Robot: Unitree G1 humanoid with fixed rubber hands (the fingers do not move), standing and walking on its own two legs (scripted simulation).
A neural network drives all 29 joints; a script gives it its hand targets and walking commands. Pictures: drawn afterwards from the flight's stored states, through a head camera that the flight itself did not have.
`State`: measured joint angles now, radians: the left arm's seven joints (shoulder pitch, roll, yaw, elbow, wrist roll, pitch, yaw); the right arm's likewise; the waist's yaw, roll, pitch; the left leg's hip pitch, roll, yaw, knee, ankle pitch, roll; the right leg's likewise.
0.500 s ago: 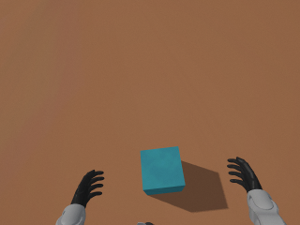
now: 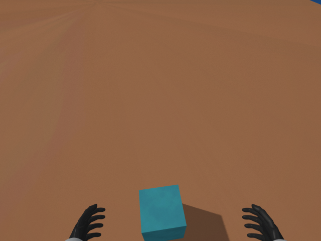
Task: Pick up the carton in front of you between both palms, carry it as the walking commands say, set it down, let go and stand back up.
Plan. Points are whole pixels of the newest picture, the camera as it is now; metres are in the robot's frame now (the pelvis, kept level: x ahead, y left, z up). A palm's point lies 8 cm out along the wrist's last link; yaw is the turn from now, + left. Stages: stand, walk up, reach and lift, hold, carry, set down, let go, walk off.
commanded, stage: let go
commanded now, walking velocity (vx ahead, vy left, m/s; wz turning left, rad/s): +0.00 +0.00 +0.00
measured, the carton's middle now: (161, 214) +0.39 +0.04 -0.65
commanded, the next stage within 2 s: stand in 0.14 s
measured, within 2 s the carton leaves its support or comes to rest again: neither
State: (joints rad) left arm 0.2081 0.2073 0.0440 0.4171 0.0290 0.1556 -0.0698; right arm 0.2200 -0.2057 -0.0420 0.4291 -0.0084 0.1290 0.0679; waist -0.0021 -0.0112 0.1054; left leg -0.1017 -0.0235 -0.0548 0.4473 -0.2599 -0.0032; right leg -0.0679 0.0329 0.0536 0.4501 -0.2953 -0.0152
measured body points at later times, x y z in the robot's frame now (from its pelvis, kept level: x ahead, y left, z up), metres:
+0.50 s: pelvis +0.01 +0.01 +0.00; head +0.02 +0.03 +0.45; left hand +0.15 +0.30 -0.11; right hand +0.15 -0.29 -0.08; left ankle -0.01 +0.12 -0.74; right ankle -0.03 -0.11 -0.74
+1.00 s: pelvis +0.01 +0.02 +0.00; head +0.01 +0.03 +0.45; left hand +0.13 +0.32 -0.11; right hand +0.13 -0.28 -0.10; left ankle -0.01 +0.12 -0.74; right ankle -0.03 -0.11 -0.74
